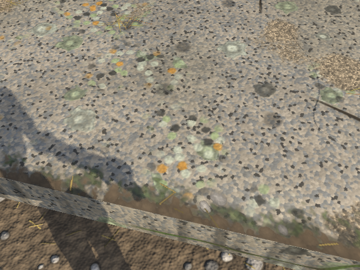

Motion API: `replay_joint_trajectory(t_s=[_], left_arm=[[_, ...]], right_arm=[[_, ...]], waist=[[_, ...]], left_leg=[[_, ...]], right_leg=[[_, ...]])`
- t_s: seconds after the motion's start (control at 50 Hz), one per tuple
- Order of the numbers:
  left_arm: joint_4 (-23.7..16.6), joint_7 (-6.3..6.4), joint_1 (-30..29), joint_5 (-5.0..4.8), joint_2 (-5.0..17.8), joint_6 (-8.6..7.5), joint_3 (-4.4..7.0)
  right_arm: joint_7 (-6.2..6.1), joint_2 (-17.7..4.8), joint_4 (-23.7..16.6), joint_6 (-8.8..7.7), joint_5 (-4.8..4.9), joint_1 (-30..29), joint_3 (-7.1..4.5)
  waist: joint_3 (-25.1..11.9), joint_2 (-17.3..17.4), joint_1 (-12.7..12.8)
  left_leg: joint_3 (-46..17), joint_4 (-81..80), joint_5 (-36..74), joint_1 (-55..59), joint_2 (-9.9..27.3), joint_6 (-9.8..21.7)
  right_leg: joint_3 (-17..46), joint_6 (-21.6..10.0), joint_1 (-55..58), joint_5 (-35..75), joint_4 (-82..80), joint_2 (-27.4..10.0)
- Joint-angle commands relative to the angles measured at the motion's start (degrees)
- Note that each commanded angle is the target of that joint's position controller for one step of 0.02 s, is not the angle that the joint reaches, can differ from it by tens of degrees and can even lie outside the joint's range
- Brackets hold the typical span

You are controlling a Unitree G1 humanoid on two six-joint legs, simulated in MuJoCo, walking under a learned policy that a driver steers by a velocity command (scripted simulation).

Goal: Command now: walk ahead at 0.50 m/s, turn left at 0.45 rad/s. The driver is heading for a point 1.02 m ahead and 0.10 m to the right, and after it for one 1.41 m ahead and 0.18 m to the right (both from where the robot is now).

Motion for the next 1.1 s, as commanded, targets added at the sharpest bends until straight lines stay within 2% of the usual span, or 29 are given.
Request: replay_joint_trajectory(t_s=[0.02,0.1,0.14,0.16,0.18,0.2,0.24,0.3,0.36,0.48,0.56,0.62,0.7,0.72,0.76,0.78,0.8,0.82,0.86,0.88,0.9,0.92,0.94,0.96,0.98,1.02,1.06,1.08,1.1], left_arm=[[-2.5,0.29,0.3,-0.13,7.3,-0.9,1.0],[-0.5,0.83,2.9,0.18,8.7,0.67,0.97],[-0.4,0.95,2.2,-0.06,8.7,1.77,0.52],[-1.6,1.05,1.6,-0.42,7.5,1.89,-0.15],[-4.3,0.03,6.2,-2.67,1.8,1.57,-1.71],[-3.5,0.38,2.4,-1.52,7.5,1.87,0.16],[-4.1,-0.1,-2.7,-1.5,4.7,1.87,-0.39],[-1.5,-0.2,0.6,0.59,2.9,4.21,-0.4],[-1.7,-1.06,-0.9,0.76,2.5,5.24,0.18],[-3.7,-0.95,-8.5,1.24,0.7,6.02,-0.22],[-8.0,-0.07,-17.6,2.11,0.6,6.53,0.06],[-11.7,1.96,-23.0,0.29,-0.3,7.04,0.75],[-18.2,2.49,-32.7,-0.01,-3.9,6.84,-1.54],[-21.6,2.62,-38.8,-0.21,-6.7,7.03,-2.84],[-29.9,1.99,-47.3,-1.08,-9.8,6.47,-6.46],[-31.9,1.45,-47.2,-1.12,-9.2,6.23,-7.13],[-28.9,-0.41,-36.0,-1.77,-8.9,6.71,-7.91],[-25.8,-1.41,-26.7,-1.01,-4.7,6.79,-6.15],[-18.9,-1.44,0.0,-0.32,2.4,8.33,-2.17],[-18.9,-0.81,-2.0,-0.76,12.7,8.65,1.28],[-19.3,0.09,-6.6,-0.92,19.5,9.5,3.64],[-18.7,0.02,-8.8,-0.71,18.5,9.48,4.29],[-15.4,-0.03,-8.8,-0.71,15.0,8.96,3.51],[-11.5,0.36,-8.8,-0.09,9.8,8.16,2.23],[-9.0,0.75,-10.2,0.56,4.3,7.09,0.74],[-6.5,-0.1,-9.5,1.33,1.1,4.19,-0.24],[-3.0,-0.69,-7.3,0.57,2.2,1.69,-0.11],[-4.6,-1.03,-10.3,0.59,3.0,1.32,-0.01],[-5.9,-1.09,-10.2,0.14,2.2,0.65,-0.35]], right_arm=[[0.47,0.0,-4.2,-0.8,-0.21,-5.3,0.91],[-0.7,-1.5,-3.6,-1.55,-1.13,-3.8,0.58],[-1.46,-2.9,0.5,-2.71,-1.74,7.3,-0.24],[-2.13,-5.9,2.9,-3.4,-2.7,15.6,-1.18],[-2.96,-12.9,3.8,-3.36,-3.18,22.1,-2.89],[-3.57,-13.2,4.1,-2.53,-0.75,22.0,-3.36],[-3.31,-7.9,3.1,-3.11,0.38,12.3,-1.81],[-3.39,-2.5,3.5,-4.5,0.68,8.7,-0.06],[-3.62,-3.8,5.0,-5.95,1.27,11.1,-0.1],[-4.75,-2.6,6.9,-5.61,0.16,17.1,0.36],[-5.86,-4.0,9.6,-5.17,-0.39,25.5,0.08],[-5.66,-5.1,11.3,-4.96,-2.5,30.3,-0.38],[-4.92,-1.8,13.1,-5.68,-2.51,30.9,1.23],[-4.75,-1.8,13.9,-5.92,-2.19,32.9,1.79],[-4.14,-0.8,15.5,-5.33,-0.95,31.8,3.04],[-4.84,-0.9,15.3,-4.89,-0.6,30.1,3.33],[-5.69,-1.8,12.4,-3.93,1.91,22.2,3.76],[-5.89,-5.8,7.9,-4.69,4.2,21.9,3.19],[-4.11,-21.2,4.6,-5.69,6.08,17.9,-1.53],[-1.92,-18.6,1.1,-6.28,6.19,17.5,-1.34],[0.68,-12.9,-2.3,-7.28,4.17,15.5,-1.15],[1.23,-8.1,-4.9,-7.72,2.12,17.8,-0.23],[0.7,-4.6,-5.3,-6.61,1.75,16.5,0.41],[-0.83,0.1,-6.4,-5.27,0.76,14.6,1.56],[-2.62,3.5,-7.4,-3.81,-0.45,12.3,2.63],[-4.75,4.1,-10.3,-2.85,-1.13,11.6,3.28],[-5.8,6.2,-11.4,-2.09,-1.43,10.0,4.15],[-5.82,4.6,-11.2,-1.64,-1.2,10.2,4.05],[-5.7,1.8,-10.9,-1.54,-0.4,7.6,3.1]], waist=[[2.1,-6.5,-0.5],[0.1,-8.5,-1.7],[-6.5,-7.3,-6.6],[-12.4,-5.2,-9.7],[-20.7,10.5,-9.2],[-21.4,4.1,-8.7],[-8.5,-1.4,-4.8],[-4.1,0.3,-0.9],[-2.9,1.5,-0.2],[-1.6,4.5,-2.4],[2.3,0.7,-5.2],[5.8,0.1,-6.0],[10.9,-4.8,-5.2],[11.8,-0.3,-7.1],[14.9,1.0,-4.6],[14.7,0.3,-3.4],[7.2,-4.3,2.9],[-2.5,-3.9,3.6],[-25.4,11.7,16.3],[-28.1,5.5,14.5],[-34.2,-12.4,8.5],[-36.6,-7.7,3.9],[-28.9,-1.7,1.8],[-14.5,2.3,-1.5],[-6.4,2.4,-4.0],[-5.2,-3.0,-5.2],[-3.5,-0.9,-8.0],[-1.4,1.9,-9.5],[-1.0,3.2,-7.2]], left_leg=[[3.5,-9.1,1.7,6.0,-1.7,0.7],[5.5,-14.9,-8.2,11.1,-5.7,3.9],[6.4,-22.5,-6.3,25.0,-9.3,6.4],[-0.1,-21.9,-3.2,40.0,-3.4,8.2],[-26.2,-22.3,2.8,61.5,15.7,16.9],[-34.1,-27.7,9.1,58.3,17.9,16.5],[-18.1,-31.0,12.4,42.7,13.4,12.2],[-7.6,-36.1,14.6,31.2,8.6,6.7],[-2.4,-38.0,16.2,31.0,7.5,6.0],[3.5,-37.6,13.3,35.2,7.9,6.1],[-0.7,-36.8,11.5,48.5,13.7,9.0],[-5.1,-35.7,4.6,59.5,20.3,11.4],[1.4,-38.5,-7.1,55.4,16.3,5.5],[1.4,-40.0,-1.7,55.0,17.0,5.7],[8.3,-45.0,5.3,46.3,13.7,1.5],[11.5,-49.6,8.3,41.4,11.9,1.9],[19.4,-50.5,35.2,25.6,7.0,2.5],[16.5,-41.5,72.9,19.6,9.3,5.7],[12.7,-7.3,102.6,29.7,10.4,3.9],[9.7,22.4,64.6,18.5,1.9,-0.4],[2.0,51.8,-6.2,7.3,-12.6,-4.4],[-8.8,59.0,-4.2,3.9,-8.9,-2.3],[-7.5,59.3,-2.7,1.9,-7.4,-2.0],[-6.9,55.5,-4.2,-2.5,-4.9,-1.8],[-7.6,54.3,-6.4,-5.3,-3.1,-1.2],[-8.0,66.6,-12.3,-9.7,-4.5,1.1],[-10.6,61.6,-11.7,-13.8,-2.8,2.5],[-10.0,45.6,-11.2,-10.0,-2.1,1.7],[-7.4,38.2,-5.7,-7.2,-2.8,0.8]], right_leg=[[3.8,-5.5,-3.2,26.8,-5.4,-14.7],[2.8,-5.2,5.3,46.9,3.3,-16.6],[0.7,-4.0,4.8,51.5,19.2,-14.9],[0.9,-2.9,-5.4,36.8,31.2,-13.3],[-0.3,0.2,-29.2,-1.0,54.2,-4.5],[9.6,0.2,-34.2,-15.5,62.1,-1.7],[14.0,-0.9,-34.5,-7.5,57.9,-5.8],[14.7,-0.5,-26.5,-3.7,51.9,-6.4],[14.5,-0.2,-29.3,1.1,50.7,-5.7],[10.7,0.4,-36.3,7.1,49.6,-5.6],[11.9,-0.9,-56.0,-2.2,64.1,-6.1],[17.1,-3.1,-81.7,-18.8,98.1,-4.7],[14.5,-6.1,-92.3,-25.4,102.3,-3.4],[11.0,-6.7,-97.3,-28.8,111.5,-2.1],[7.4,-8.2,-94.9,-33.0,98.8,-5.5],[4.2,-7.9,-87.6,-32.1,90.8,-5.9],[-0.1,-9.9,-54.4,-17.3,73.4,-3.9],[-5.7,-9.0,-30.7,-10.5,70.7,2.9],[5.5,-11.2,-6.6,-7.4,58.5,8.9],[34.4,-16.8,-0.7,-17.1,41.1,0.8],[70.1,-20.7,5.0,2.2,15.8,-12.2],[74.0,-16.1,5.3,-0.9,13.3,-12.3],[68.7,-14.5,-2.7,-11.5,13.4,-10.8],[61.2,-12.0,-15.3,-12.1,15.6,-8.3],[53.2,-10.8,-23.7,-8.3,19.6,-6.4],[47.3,-11.6,-27.1,2.8,15.9,-7.7],[35.6,-7.9,-29.1,9.9,16.2,-7.4],[28.2,-5.8,-32.3,8.1,13.0,-4.9],[24.4,-3.7,-31.5,16.7,9.0,-3.5]])
Velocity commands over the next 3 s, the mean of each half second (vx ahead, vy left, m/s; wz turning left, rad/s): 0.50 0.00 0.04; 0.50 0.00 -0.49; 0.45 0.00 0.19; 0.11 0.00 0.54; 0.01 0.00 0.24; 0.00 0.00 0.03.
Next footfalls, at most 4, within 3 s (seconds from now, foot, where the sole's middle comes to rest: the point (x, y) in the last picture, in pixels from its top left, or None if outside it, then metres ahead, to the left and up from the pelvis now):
0.16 left None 0.23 0.11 -0.78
0.86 right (240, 196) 0.66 -0.14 -0.59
1.42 left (239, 126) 0.98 -0.16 -0.59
1.96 right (278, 107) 1.09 -0.34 -0.59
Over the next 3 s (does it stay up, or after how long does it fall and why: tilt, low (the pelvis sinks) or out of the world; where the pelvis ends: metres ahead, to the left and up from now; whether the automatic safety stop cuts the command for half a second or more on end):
stays up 0.99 -0.24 0.19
